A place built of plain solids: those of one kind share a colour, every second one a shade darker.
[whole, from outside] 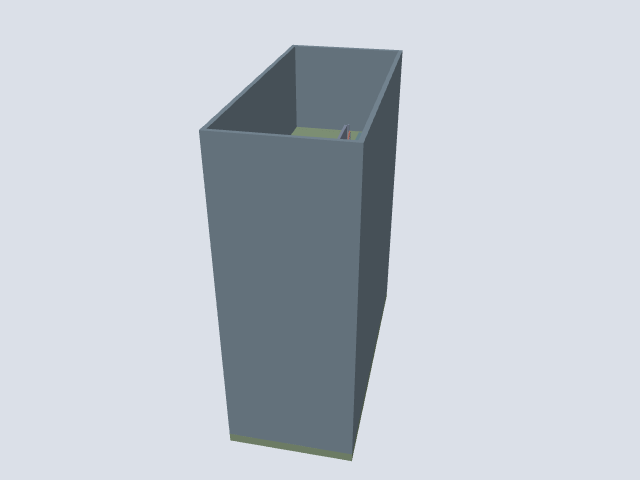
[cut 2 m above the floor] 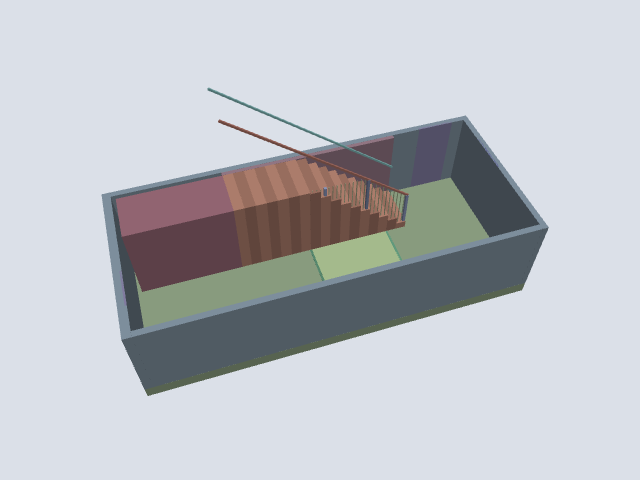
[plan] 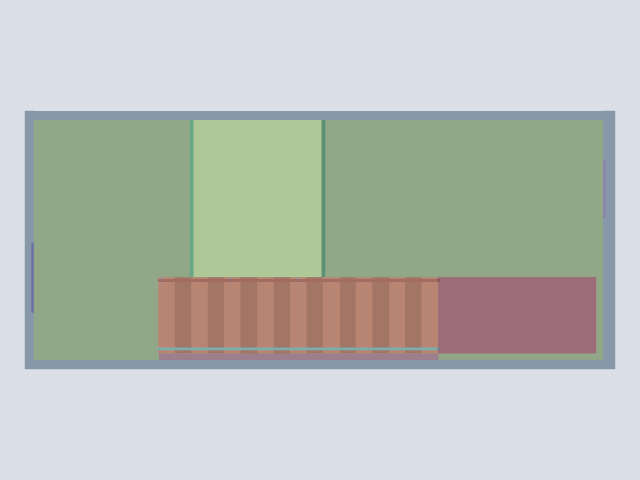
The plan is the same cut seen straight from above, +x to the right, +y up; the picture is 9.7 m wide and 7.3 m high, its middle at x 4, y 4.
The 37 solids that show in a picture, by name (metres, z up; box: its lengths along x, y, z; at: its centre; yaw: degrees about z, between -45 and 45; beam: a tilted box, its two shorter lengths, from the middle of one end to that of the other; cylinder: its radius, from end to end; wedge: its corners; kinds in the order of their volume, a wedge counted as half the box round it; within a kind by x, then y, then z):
{
 "wall_1": {"box": [0.14, 3.93, 10.08], "at": [-0.42, 4.0, 5.04]},
 "wall_2": {"box": [8.65, 0.14, 10.08], "at": [3.98, 2.1, 5.04]},
 "wall_3": {"box": [8.65, 0.14, 10.08], "at": [3.98, 5.89, 5.04]},
 "wall_4": {"box": [0.19, 3.93, 10.08], "at": [8.4, 4.0, 5.04]},
 "floor_slab_1": {"box": [8.98, 3.93, 0.3], "at": [4.0, 4.0, -0.15]},
 "floor_slab_2": {"box": [2.2, 2.5, 0.27], "at": [7.0, 4.58, 6.96]},
 "floor_slab_3": {"box": [0.2, 3.45, 0.27], "at": [8.2, 4.1, 6.96]},
 "landing_slab_1": {"box": [2.41, 1.16, 3.55], "at": [7.0, 2.86, 1.77]},
 "tread_slab_1": {"box": [0.26, 1.16, 0.2], "at": [1.67, 2.85, 0.1]},
 "tread_slab_2": {"box": [0.26, 1.16, 0.39], "at": [1.92, 2.85, 0.2]},
 "tread_slab_3": {"box": [0.26, 1.16, 0.59], "at": [2.17, 2.85, 0.3]},
 "tread_slab_4": {"box": [0.26, 1.16, 0.79], "at": [2.42, 2.85, 0.39]},
 "tread_slab_5": {"box": [0.26, 1.16, 0.98], "at": [2.67, 2.85, 0.49]},
 "tread_slab_6": {"box": [0.27, 1.16, 1.18], "at": [2.92, 2.85, 0.59]},
 "tread_slab_7": {"box": [0.26, 1.16, 1.37], "at": [3.18, 2.85, 0.69]},
 "tread_slab_8": {"box": [0.26, 1.16, 1.57], "at": [3.43, 2.85, 0.79]},
 "tread_slab_9": {"box": [0.26, 1.16, 1.77], "at": [3.67, 2.85, 0.88]},
 "tread_slab_10": {"box": [0.26, 1.16, 1.97], "at": [3.92, 2.85, 0.98]},
 "tread_slab_11": {"box": [0.27, 1.16, 2.16], "at": [4.17, 2.85, 1.08]},
 "tread_slab_12": {"box": [0.26, 1.16, 2.36], "at": [4.42, 2.85, 1.18]},
 "tread_slab_13": {"box": [0.26, 1.16, 2.56], "at": [4.67, 2.85, 1.28]},
 "tread_slab_14": {"box": [0.26, 1.16, 2.76], "at": [4.92, 2.85, 1.38]},
 "tread_slab_15": {"box": [0.26, 1.16, 2.95], "at": [5.17, 2.85, 1.48]},
 "tread_slab_16": {"box": [0.26, 1.16, 3.15], "at": [5.42, 2.85, 1.58]},
 "tread_slab_17": {"box": [0.26, 1.16, 3.35], "at": [5.67, 2.85, 1.68]},
 "wall_wall_1": {"box": [4.25, 0.1, 9.5], "at": [3.68, 2.23, 4.75]},
 "guard_panel_1": {"box": [4.35, 0.1, 1.1], "at": [3.67, 3.52, 7.64]},
 "corr_field_top_1": {"box": [1.95, 2.39, 0.09], "at": [3.05, 4.63, -0.04]},
 "door_leaf_1": {"box": [0.89, 0.045, 2.07], "at": [0.4, 2.15, 1.03]},
 "door_leaf_2": {"box": [0.045, 0.89, 2.07], "at": [8.32, 4.78, 1.03]},
 "door_front_leaf_1": {"box": [0.045, 1.07, 2.09], "at": [-0.37, 3.42, 1.04]},
 "corr_strip_top_1": {"box": [0.07, 2.39, 0.09], "at": [2.05, 4.63, -0.04]},
 "corr_strip_top_2": {"box": [0.07, 2.39, 0.09], "at": [4.05, 4.63, -0.04]},
 "rail_top_1": {"beam": [0.05, 0.05], "from": [1.55, 3.38, 1.1], "to": [5.8, 3.38, 4.45]},
 "handrail_rail_1": {"beam": [0.045, 0.045], "from": [1.55, 2.35, 1.1], "to": [5.8, 2.35, 4.45]},
 "posts_1": {"box": [0.07, 0.07, 0.93], "at": [1.58, 3.38, 0.66]},
 "posts_2": {"box": [0.07, 0.07, 0.97], "at": [2.63, 3.38, 1.47]}
}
